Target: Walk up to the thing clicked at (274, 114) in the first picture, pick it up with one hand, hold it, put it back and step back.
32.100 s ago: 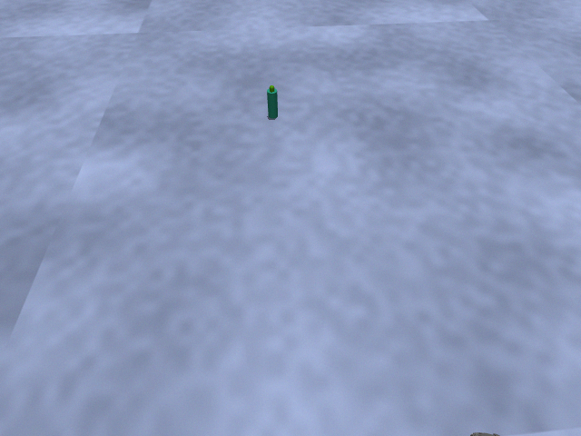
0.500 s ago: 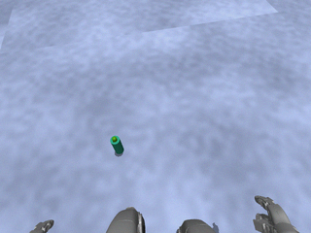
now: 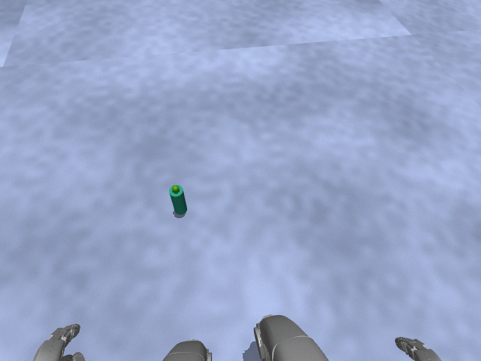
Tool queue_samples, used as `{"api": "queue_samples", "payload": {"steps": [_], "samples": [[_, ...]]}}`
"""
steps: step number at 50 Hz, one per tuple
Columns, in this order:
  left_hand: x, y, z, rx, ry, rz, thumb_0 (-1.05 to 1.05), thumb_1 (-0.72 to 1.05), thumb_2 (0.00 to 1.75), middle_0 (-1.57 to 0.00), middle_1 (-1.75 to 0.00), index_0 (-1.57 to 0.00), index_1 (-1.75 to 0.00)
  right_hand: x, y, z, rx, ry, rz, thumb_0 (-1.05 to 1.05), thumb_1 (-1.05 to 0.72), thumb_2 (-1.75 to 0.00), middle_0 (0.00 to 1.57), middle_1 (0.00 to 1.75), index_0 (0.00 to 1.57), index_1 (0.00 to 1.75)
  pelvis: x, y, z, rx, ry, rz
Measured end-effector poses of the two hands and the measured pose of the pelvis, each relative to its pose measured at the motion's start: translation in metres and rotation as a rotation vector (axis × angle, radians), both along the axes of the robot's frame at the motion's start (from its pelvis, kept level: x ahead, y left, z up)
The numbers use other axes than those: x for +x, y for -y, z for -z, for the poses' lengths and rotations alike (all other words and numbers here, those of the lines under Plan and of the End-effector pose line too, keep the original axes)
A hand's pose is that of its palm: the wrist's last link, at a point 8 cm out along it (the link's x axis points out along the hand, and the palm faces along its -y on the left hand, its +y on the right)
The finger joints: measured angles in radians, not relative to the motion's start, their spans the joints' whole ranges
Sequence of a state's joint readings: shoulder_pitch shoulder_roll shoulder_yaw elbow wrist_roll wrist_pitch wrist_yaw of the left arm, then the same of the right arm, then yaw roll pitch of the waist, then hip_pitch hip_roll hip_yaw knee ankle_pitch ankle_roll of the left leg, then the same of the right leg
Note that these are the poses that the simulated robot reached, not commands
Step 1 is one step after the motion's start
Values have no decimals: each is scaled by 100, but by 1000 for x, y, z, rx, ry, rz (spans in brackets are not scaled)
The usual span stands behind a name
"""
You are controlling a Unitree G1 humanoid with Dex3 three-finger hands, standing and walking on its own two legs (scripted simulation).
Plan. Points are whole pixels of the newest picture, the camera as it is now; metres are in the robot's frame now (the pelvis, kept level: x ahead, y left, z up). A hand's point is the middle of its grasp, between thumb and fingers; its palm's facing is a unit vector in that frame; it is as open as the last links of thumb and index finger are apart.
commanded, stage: step back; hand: left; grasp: from the side
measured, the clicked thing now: (178, 198) +0.76 +0.23 -0.66
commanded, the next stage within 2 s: stand in 1.74 s
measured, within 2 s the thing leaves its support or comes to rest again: neither
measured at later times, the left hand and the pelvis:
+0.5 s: hand out of the picture -0.06 +0.26 -0.15, palm faces +0.01 -0.90 -0.43, open 7.4 cm; pelvis -0.18 -0.02 -0.01, yaw +2 degrees
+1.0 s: hand out of the picture -0.24 +0.24 -0.14, palm faces +0.01 -0.92 -0.38, open 7.4 cm; pelvis -0.29 -0.02 +0.00, yaw +0 degrees
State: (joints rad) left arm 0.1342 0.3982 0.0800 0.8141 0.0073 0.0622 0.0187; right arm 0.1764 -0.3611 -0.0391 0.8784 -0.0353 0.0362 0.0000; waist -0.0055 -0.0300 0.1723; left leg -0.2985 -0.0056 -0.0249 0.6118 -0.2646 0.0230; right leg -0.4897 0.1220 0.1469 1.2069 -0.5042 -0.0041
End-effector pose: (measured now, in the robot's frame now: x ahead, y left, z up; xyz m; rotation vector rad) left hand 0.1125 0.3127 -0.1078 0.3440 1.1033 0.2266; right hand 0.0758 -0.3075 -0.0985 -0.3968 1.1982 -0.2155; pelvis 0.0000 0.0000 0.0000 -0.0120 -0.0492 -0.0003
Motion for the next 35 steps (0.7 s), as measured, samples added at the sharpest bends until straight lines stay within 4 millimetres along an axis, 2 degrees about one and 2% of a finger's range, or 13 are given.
{"api": "queue_samples", "payload": {"steps": [5,9,12,15,18,21,26,30,35], "samples": [[-50,5,3,8,-65,18,0,91,90,-20,-30,-20,-30,-19,10,-1,-5,61,-1,0,-90,-90,20,30,21,30,-35,7,2,-2,-10,35],[-91,15,8,34,-100,35,0,91,90,-20,-30,-20,-30,-37,26,11,7,104,3,0,-90,-90,20,30,21,30,-67,18,13,3,-12,68],[-126,26,4,33,-120,27,0,91,90,-20,-30,-20,-30,-58,34,18,22,99,24,0,-90,-90,20,30,21,30,-91,25,12,-19,4,53],[-153,31,-6,34,-125,11,0,91,90,-20,-30,-20,-30,-82,35,16,36,75,34,0,-90,-90,20,30,21,30,-107,27,4,27,-1,59],[-168,30,-12,47,-109,3,1,90,90,-20,-30,-20,-30,-109,35,15,36,53,27,0,-90,-90,20,30,21,30,-125,26,1,40,-12,41],[-174,24,-13,61,-63,6,1,90,90,-20,-30,-20,-30,-136,32,18,24,10,8,0,-90,-90,20,30,20,30,-146,24,3,37,-19,12],[-187,10,0,52,18,3,0,90,90,-20,-30,-20,-30,-179,21,24,1,-41,-25,0,-90,-90,20,30,20,30,-186,16,14,54,-3,-28],[-212,11,1,32,-4,-3,0,91,90,-20,-30,-20,-30,-208,12,15,22,-30,-25,0,-90,-90,20,30,21,30,-213,15,7,21,6,-19],[-250,19,-2,8,-16,8,0,91,90,-20,-30,-20,-30,-231,16,5,19,29,-22,1,-90,-90,20,30,21,30,-243,20,1,0,-10,7]]}}
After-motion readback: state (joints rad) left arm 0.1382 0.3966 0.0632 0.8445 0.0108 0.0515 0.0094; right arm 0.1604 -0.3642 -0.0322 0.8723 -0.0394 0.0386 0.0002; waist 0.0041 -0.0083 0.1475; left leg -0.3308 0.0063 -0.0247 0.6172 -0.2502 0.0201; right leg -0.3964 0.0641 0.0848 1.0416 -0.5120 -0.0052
